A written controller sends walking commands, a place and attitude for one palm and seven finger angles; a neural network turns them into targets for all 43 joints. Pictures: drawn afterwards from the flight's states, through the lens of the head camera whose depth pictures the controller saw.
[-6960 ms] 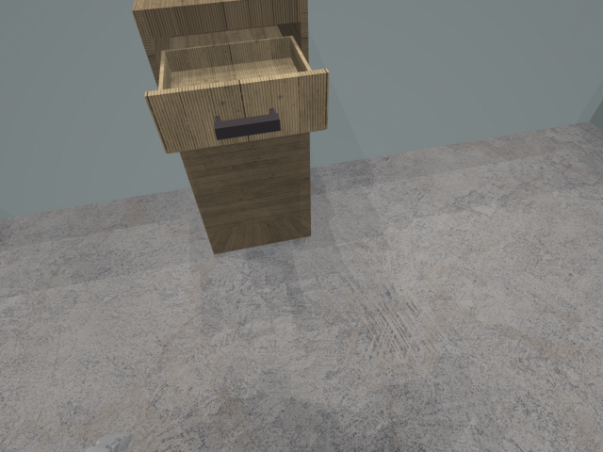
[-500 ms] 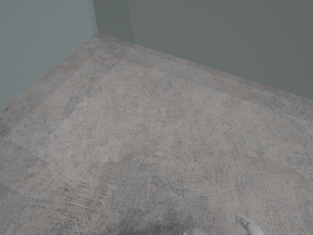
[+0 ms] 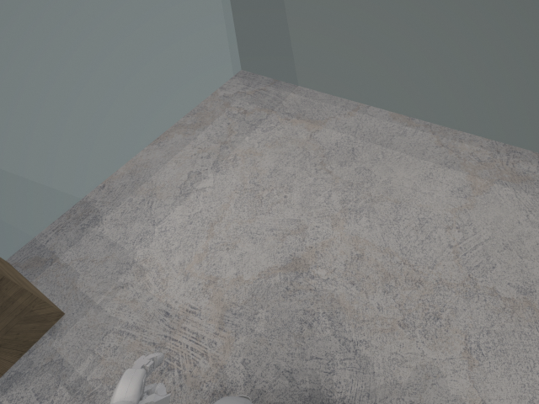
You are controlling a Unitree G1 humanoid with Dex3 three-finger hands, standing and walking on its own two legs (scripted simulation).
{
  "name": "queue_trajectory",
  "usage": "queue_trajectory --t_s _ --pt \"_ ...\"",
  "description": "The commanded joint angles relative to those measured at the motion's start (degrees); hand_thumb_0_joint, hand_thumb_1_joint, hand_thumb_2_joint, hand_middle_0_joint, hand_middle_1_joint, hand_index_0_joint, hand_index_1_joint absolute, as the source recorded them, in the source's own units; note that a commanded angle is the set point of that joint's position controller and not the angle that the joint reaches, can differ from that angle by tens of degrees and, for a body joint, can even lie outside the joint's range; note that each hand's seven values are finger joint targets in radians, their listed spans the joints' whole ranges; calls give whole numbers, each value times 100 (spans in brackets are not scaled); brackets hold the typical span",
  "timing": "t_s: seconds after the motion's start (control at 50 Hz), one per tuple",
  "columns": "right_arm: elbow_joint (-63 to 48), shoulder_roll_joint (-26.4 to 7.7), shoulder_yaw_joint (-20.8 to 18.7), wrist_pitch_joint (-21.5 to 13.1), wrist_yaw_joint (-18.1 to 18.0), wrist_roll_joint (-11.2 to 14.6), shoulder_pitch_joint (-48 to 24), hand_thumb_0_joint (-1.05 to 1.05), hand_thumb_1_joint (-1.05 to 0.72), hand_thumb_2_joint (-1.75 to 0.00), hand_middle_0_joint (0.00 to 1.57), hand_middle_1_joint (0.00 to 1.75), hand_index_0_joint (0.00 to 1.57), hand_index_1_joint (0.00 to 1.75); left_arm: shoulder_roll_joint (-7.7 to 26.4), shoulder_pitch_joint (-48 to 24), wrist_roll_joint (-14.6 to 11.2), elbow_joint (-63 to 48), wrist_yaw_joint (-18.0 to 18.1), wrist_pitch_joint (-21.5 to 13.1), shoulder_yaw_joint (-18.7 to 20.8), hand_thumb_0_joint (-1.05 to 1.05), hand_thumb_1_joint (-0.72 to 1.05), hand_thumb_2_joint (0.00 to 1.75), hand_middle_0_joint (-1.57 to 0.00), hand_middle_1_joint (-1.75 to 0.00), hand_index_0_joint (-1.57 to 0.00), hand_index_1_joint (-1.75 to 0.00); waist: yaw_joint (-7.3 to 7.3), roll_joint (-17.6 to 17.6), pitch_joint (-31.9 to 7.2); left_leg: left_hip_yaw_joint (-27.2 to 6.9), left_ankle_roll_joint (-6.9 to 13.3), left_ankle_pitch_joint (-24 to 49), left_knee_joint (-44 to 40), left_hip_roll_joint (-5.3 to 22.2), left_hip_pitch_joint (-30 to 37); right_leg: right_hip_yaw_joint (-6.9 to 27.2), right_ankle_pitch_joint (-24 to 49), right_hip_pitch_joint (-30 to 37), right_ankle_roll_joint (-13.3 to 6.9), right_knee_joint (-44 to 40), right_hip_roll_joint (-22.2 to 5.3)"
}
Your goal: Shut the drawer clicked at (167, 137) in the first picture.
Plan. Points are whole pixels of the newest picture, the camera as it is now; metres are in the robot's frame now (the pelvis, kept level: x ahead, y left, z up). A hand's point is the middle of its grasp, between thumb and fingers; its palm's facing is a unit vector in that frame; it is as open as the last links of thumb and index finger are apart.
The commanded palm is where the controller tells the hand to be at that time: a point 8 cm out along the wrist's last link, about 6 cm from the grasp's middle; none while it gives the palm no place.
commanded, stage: turn to face it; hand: left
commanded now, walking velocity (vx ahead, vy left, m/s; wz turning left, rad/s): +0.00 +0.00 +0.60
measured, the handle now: out of the picture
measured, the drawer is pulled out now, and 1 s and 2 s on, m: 0.30 0.30 0.30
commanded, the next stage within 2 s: take the last steps up to it in 1.34 s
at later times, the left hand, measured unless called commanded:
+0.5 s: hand out of the picture -0.11 +0.23 -0.18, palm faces +0.40 -0.87 -0.27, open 7.4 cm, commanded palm none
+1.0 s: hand out of the picture -0.01 +0.25 -0.14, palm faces +0.56 -0.78 -0.28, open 7.4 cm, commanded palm none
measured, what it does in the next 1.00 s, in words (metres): steps on the spot, turning left: left foot, then right foot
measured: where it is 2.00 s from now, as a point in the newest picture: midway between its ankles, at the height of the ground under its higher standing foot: outside the picture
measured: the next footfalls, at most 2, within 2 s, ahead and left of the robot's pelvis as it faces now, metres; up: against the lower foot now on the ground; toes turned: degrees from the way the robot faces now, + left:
left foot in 0.48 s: -0.03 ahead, +0.13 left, +0.00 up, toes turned +25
right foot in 1.00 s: +0.08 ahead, -0.07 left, +0.00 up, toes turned +34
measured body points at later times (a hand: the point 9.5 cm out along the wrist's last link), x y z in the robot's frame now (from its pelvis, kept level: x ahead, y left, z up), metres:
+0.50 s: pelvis -0.03 +0.02 -0.01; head +0.00 +0.05 +0.44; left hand -0.13 +0.27 -0.16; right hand +0.20 -0.18 -0.13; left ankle -0.07 +0.12 -0.74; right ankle +0.00 -0.09 -0.73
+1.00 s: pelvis -0.02 +0.00 +0.00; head +0.02 +0.00 +0.44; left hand -0.04 +0.29 -0.12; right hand +0.15 -0.19 -0.16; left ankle -0.07 +0.12 -0.73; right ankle +0.05 -0.09 -0.74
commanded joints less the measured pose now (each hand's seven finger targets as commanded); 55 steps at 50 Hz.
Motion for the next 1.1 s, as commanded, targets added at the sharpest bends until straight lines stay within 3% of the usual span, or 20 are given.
queue_trajectory --t_s 0.0,0.08,0.2,0.32,0.38,0.42,0.44,0.46,0.48,0.5,0.54,0.62,0.82,0.92,0.94,0.96,0.98,1.0,1.02,1.08 --pt "-352 -446 -131 -81 136 -47 -8 0 -90 -90 20 30 20 30 979 -86 21 -429 71 -113 288 0 90 90 -20 -30 -20 -30 143 -1190 -47 287 -178 531 2043 613 -788 802 1408 182 -351 -1585 -1634" --pt "-350 -415 -101 -34 166 -29 -148 0 -90 -90 20 30 20 30 1004 463 33 -221 63 -156 303 0 90 90 -20 -30 -20 -30 303 -1468 -98 451 -320 825 1923 689 -882 258 2058 628 -267 -1472 -1550" --pt "-444 -427 -60 -6 165 -23 -734 0 -90 -90 20 30 20 30 1101 981 86 -31 67 -129 359 0 90 90 -20 -30 -20 -30 519 -1377 -158 597 -350 603 1380 824 -908 145 1945 1023 -418 -1474 -1822" --pt "-683 -308 83 -119 175 33 -1368 0 -90 -90 20 30 20 30 1282 1250 157 164 62 -72 431 0 90 90 -20 -30 -20 -30 728 -1482 -368 982 -215 32 -259 833 -306 -87 2617 1220 -598 -1128 -2106" --pt "-724 -284 132 -203 154 57 -1259 0 -90 -90 20 30 20 30 1425 1246 163 216 41 -32 493 0 90 90 -20 -30 -20 -30 705 -1621 -600 1186 -61 89 -1204 748 310 -294 2926 1173 -534 -754 -2206" --pt "-675 -407 99 -263 147 37 -911 0 -90 -90 20 30 20 30 1408 1174 111 260 14 3 511 0 90 90 -20 -30 -20 -30 486 -1257 -820 1253 21 1069 -2494 694 1200 -682 2629 869 -170 -37 -2031" --pt "-571 -742 20 -313 135 17 -524 0 -90 -90 20 30 20 30 1318 1181 54 229 -9 32 484 0 90 90 -20 -30 -20 -30 228 -510 -1062 833 169 2027 -3100 992 2266 -886 1949 91 136 943 -1793" --pt "-556 -1457 -171 -356 85 -10 -177 0 -90 -90 20 30 20 30 939 1042 12 -37 -61 54 417 0 90 90 -20 -30 -20 -30 -5 1372 -1083 -1332 850 4246 -3242 2633 3177 -951 -1507 -1827 674 2329 -872" --pt "-418 -1692 -201 -294 39 42 141 0 -90 -90 20 30 20 30 955 646 73 -195 -31 129 336 0 90 90 -20 -30 -20 -30 -111 1178 -1130 -1491 1367 5468 -3104 3063 2947 -292 -2160 -2105 694 3048 -674" --pt "-454 -1566 -145 -282 27 7 -19 0 -90 -90 20 30 20 30 1031 631 85 -228 -33 150 369 0 90 90 -20 -30 -20 -30 21 636 -915 -1053 1501 4719 -3078 2980 2495 -87 -1841 -2005 622 3395 -782" --pt "-629 -1162 -42 -302 -62 -18 -770 0 -90 -90 20 30 20 30 1036 574 94 2 -52 192 429 0 90 90 -20 -30 -20 -30 256 813 -375 -783 1173 3779 -3289 2243 1766 172 -996 -2019 690 3612 -725" --pt "-725 -993 42 -373 -66 30 -896 0 -90 -90 20 30 20 30 1076 834 79 157 -95 168 426 0 90 90 -20 -30 -20 -30 436 344 -377 -464 973 3957 -3358 1750 1716 212 -294 -1756 772 3514 -569" --pt "-593 -989 -75 -317 -53 -39 -331 0 -90 -90 20 30 20 30 875 18 19 -283 -13 109 353 0 90 90 -20 -30 -20 -30 170 431 -490 -1537 1303 3701 -3163 1765 1824 350 -802 -1386 771 1869 -226" --pt "-637 -957 -109 -286 -51 -22 -527 0 -90 -90 20 30 20 30 859 404 -48 -265 22 19 339 0 90 90 -20 -30 -20 -30 399 565 -724 -1778 1101 4164 -2693 1470 1171 277 -254 1 637 257 84" --pt "-665 -893 -103 -285 -45 3 -593 0 -90 -90 20 30 20 30 896 670 -51 -199 36 -29 360 0 90 90 -20 -30 -20 -30 554 382 -851 -1694 913 3706 -2444 1298 864 286 346 625 629 -616 3" --pt "-684 -669 -82 -299 -15 58 -546 0 -90 -90 20 30 20 30 1165 922 -9 -136 61 -99 415 0 90 90 -20 -30 -20 -30 655 -241 -1046 -1357 552 2512 -1917 951 127 758 867 1633 516 -1365 -606" --pt "-780 -244 -16 -309 1 89 -389 0 -90 -90 20 30 20 30 1721 969 83 -134 109 -135 523 0 90 90 -20 -30 -20 -30 650 -2072 -1063 -91 21 -166 -579 75 -1001 2242 1746 2315 -100 -1552 -2267" --pt "-817 -534 -92 -270 -16 14 -480 0 -90 -90 20 30 20 30 1764 1037 64 -165 108 -96 491 0 90 90 -20 -30 -20 -30 679 -1786 -950 49 -36 -955 576 179 -888 2441 2428 1418 -655 -1465 -2857" --pt "-727 -577 -132 -194 3 -4 -393 0 -90 -90 20 30 20 30 1466 703 49 -237 132 -91 450 0 90 90 -20 -30 -20 -30 490 -1216 -687 -100 -22 -556 1270 371 -757 1933 2113 858 -758 -1501 -2609" --pt "-374 -434 -115 -64 131 -42 -165 0 -90 -90 20 30 20 30 1048 73 41 -327 69 -107 313 0 90 90 -20 -30 -20 -30 197 -1294 -44 246 -133 479 1995 591 -736 771 1320 189 -364 -1579 -1664"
